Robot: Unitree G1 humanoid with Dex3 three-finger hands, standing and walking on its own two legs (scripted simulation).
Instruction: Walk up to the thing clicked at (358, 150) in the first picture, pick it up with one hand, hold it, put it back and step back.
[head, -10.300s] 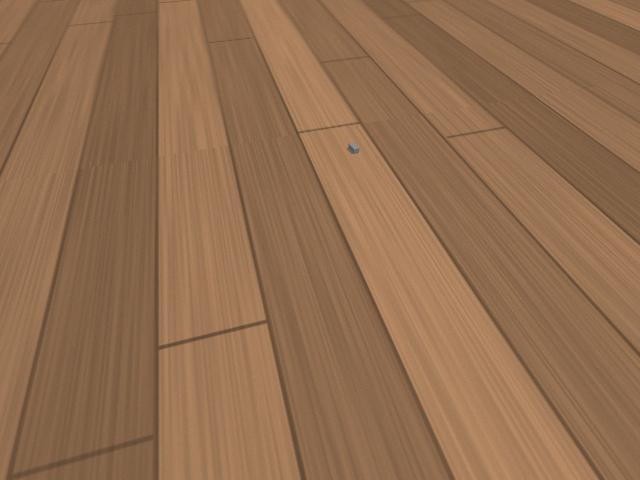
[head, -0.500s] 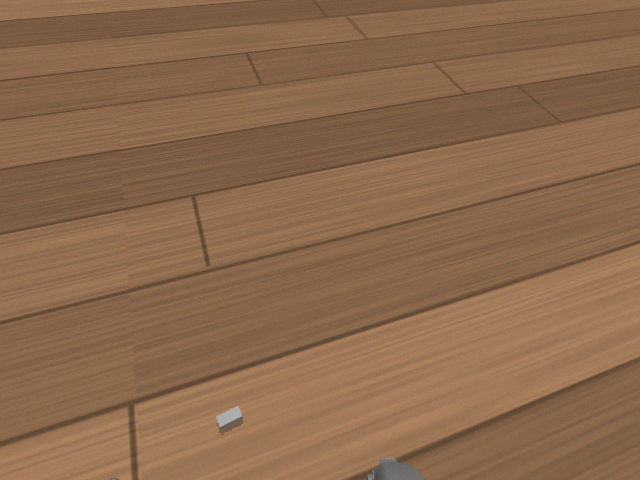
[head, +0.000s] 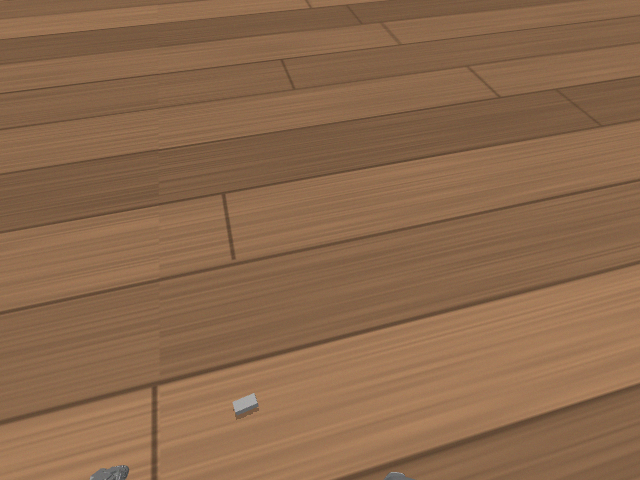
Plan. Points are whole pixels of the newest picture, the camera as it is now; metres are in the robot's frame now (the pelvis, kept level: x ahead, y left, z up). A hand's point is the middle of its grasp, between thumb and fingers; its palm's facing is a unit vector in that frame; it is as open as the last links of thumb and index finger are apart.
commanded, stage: walk up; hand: left
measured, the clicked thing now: (245, 404) +0.44 +0.26 -0.74
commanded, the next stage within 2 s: none
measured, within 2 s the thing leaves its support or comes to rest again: neither
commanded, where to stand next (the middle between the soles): +0.06 +0.00 m, yaw -1 degrees
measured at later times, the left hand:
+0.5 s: hand out of the picture +0.06 +0.25 -0.12, palm faces +0.03 -0.93 -0.36, open 7.4 cm
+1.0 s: hand out of the picture +0.13 +0.25 -0.13, palm faces +0.01 -0.93 -0.36, open 7.4 cm
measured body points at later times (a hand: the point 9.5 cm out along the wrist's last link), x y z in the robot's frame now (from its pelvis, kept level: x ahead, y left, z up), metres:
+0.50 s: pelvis +0.01 -0.01 +0.02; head +0.01 -0.03 +0.47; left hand +0.06 +0.29 -0.10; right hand +0.10 -0.31 -0.11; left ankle -0.01 +0.12 -0.72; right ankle +0.06 -0.13 -0.72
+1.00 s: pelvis +0.00 +0.00 +0.02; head +0.05 -0.01 +0.47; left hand +0.13 +0.30 -0.10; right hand +0.09 -0.32 -0.11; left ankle -0.01 +0.12 -0.72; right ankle +0.06 -0.13 -0.72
